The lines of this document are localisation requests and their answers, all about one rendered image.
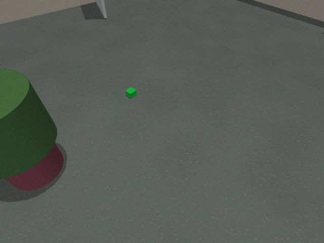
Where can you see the potted plant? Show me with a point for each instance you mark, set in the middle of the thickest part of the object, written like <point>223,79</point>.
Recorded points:
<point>29,157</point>

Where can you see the small box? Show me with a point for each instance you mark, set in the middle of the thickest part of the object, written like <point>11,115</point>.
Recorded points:
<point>131,92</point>

